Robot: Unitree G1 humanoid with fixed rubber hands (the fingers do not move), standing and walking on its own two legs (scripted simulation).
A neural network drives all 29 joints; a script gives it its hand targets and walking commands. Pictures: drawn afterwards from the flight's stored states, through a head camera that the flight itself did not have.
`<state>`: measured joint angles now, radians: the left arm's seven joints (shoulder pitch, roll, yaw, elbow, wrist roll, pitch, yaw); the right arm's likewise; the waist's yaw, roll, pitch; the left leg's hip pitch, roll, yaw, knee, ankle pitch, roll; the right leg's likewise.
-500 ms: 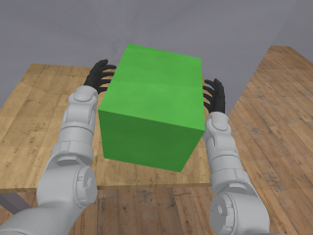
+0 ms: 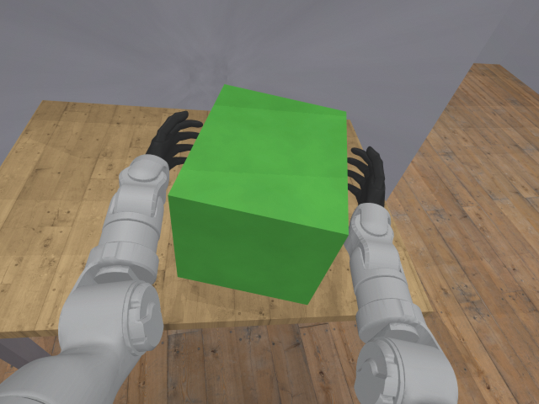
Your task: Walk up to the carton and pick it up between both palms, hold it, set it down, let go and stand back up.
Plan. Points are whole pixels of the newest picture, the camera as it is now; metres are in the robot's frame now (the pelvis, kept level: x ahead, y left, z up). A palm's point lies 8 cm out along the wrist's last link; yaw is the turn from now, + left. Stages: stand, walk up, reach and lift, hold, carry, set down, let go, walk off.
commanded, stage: set down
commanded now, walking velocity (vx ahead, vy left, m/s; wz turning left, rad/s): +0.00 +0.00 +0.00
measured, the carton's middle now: (264, 191) +0.44 -0.02 +0.05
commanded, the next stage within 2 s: none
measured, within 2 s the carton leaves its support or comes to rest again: rests again in 1.96 s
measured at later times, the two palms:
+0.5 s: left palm (161, 166) +0.43 +0.15 +0.11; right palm (363, 211) +0.36 -0.16 +0.10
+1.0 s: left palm (160, 175) +0.43 +0.15 +0.09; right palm (360, 216) +0.36 -0.16 +0.09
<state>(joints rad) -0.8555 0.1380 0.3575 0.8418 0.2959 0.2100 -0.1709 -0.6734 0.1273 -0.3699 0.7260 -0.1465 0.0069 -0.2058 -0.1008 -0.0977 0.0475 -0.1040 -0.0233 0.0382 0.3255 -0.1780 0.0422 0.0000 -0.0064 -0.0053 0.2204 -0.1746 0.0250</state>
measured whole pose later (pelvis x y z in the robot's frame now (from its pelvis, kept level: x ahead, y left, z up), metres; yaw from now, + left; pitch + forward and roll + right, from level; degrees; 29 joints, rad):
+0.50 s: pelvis +0.00 +0.00 +0.00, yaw +0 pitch -1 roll -1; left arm -0.89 0.15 0.41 0.95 0.33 0.13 -0.19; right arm -0.66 0.17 -0.45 0.75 -0.24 -0.05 -0.21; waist -0.09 -0.09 0.04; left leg -0.15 -0.02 0.05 0.32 -0.17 0.04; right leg -0.05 0.00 0.00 0.23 -0.16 0.03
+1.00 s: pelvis -0.01 +0.00 +0.00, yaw +0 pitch +1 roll -1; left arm -0.89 0.13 0.47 0.98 0.38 0.06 -0.20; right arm -0.66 0.20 -0.53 0.78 -0.31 -0.13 -0.18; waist -0.08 -0.10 0.04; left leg -0.18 -0.02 0.04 0.33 -0.16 0.04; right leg -0.08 0.00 -0.01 0.23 -0.16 0.02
